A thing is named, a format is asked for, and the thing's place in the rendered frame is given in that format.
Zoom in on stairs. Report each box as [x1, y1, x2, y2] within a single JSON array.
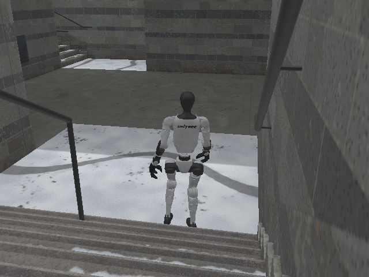
[[0, 205, 269, 277], [58, 40, 88, 68]]

